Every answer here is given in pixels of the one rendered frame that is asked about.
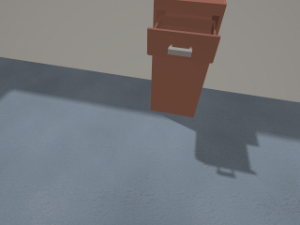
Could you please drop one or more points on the cabinet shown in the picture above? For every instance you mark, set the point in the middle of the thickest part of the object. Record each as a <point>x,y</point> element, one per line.
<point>176,84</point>

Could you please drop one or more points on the handle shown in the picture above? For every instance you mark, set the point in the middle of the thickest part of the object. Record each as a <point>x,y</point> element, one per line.
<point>179,51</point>

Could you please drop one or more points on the drawer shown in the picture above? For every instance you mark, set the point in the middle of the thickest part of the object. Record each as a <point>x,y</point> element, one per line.
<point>181,32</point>

